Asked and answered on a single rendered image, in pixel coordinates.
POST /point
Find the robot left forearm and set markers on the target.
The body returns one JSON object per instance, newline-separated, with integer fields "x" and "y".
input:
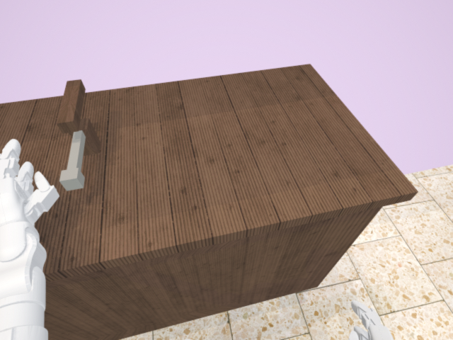
{"x": 22, "y": 283}

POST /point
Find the tap lever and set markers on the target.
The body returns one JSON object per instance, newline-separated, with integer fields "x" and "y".
{"x": 72, "y": 178}

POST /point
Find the robot right hand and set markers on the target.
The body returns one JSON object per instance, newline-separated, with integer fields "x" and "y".
{"x": 371, "y": 321}

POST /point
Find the robot left hand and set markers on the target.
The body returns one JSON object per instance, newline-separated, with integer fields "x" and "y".
{"x": 18, "y": 202}

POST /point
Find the counter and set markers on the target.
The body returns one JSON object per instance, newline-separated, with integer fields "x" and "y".
{"x": 200, "y": 196}

